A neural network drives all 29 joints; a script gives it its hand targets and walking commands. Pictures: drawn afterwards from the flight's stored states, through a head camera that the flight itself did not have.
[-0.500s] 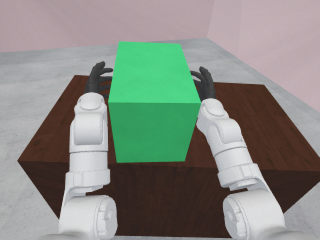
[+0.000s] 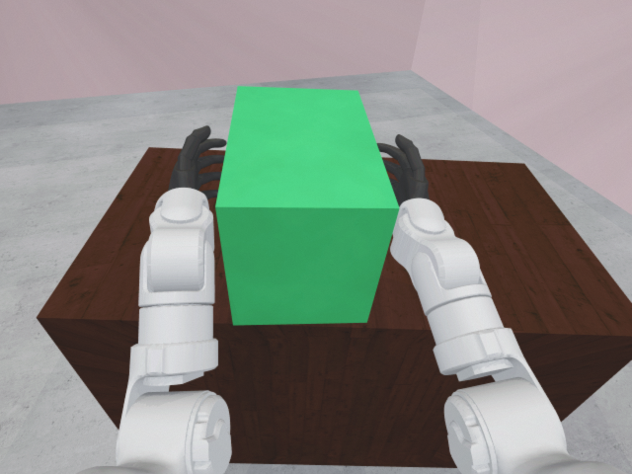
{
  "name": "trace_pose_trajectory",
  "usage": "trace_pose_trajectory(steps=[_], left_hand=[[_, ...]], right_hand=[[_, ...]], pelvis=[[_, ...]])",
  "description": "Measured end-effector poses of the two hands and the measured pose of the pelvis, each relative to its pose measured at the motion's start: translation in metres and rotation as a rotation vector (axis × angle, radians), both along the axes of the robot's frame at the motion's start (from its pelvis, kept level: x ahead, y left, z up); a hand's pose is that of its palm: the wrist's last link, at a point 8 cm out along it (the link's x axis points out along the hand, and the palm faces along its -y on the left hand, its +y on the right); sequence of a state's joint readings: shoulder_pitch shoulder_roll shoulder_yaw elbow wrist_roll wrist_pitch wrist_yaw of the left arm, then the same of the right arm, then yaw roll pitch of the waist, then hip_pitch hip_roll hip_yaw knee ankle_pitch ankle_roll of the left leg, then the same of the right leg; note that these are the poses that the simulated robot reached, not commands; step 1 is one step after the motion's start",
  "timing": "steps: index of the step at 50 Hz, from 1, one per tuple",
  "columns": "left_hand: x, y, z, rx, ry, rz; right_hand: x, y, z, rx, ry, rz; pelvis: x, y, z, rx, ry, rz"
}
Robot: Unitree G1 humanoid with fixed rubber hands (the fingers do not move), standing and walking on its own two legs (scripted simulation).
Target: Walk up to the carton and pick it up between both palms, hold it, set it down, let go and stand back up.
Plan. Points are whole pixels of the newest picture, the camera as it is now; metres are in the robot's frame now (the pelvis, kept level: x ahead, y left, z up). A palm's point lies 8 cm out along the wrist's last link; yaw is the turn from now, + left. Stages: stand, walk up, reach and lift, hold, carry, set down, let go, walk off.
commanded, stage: hold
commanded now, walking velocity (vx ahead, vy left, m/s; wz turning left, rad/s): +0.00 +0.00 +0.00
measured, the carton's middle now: (299, 199) +0.41 +0.00 +0.18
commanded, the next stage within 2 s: none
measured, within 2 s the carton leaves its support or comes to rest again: neither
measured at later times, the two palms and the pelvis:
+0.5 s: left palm (189, 193) +0.36 +0.13 +0.22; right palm (410, 201) +0.36 -0.13 +0.21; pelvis +0.00 +0.00 +0.00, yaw +0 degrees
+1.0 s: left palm (187, 192) +0.36 +0.13 +0.22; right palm (409, 200) +0.36 -0.13 +0.21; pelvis +0.00 +0.00 +0.00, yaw +0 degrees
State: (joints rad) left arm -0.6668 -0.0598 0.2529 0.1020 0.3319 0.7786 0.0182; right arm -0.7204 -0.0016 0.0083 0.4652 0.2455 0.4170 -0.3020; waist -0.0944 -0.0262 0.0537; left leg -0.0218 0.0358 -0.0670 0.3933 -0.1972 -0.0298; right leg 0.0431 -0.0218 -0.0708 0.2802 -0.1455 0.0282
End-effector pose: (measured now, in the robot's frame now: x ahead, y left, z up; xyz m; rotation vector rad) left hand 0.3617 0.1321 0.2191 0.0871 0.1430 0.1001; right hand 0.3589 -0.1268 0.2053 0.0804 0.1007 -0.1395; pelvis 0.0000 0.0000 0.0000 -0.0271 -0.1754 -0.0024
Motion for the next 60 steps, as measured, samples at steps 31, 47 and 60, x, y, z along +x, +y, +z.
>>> trace_pose_trajectory(steps=[31, 47, 60], left_hand=[[-0.0009, -0.0004, -0.0015, 0.009, 0.013, 0.000], [-0.0008, 0.0006, 0.0004, -0.015, 0.006, -0.001], [-0.0002, 0.0043, 0.0025, -0.005, 0.005, 0.002]], right_hand=[[-0.0008, -0.0003, -0.0025, 0.008, 0.014, -0.002], [-0.0012, 0.0005, 0.0026, 0.001, 0.008, -0.005], [-0.0001, 0.0045, -0.0004, 0.005, 0.006, -0.003]], pelvis=[[-0.0053, -0.0004, -0.0002, 0.002, -0.005, -0.005], [-0.0041, -0.0026, 0.0000, 0.001, 0.003, 0.005], [-0.0028, 0.0021, 0.0000, 0.003, -0.007, -0.002]])
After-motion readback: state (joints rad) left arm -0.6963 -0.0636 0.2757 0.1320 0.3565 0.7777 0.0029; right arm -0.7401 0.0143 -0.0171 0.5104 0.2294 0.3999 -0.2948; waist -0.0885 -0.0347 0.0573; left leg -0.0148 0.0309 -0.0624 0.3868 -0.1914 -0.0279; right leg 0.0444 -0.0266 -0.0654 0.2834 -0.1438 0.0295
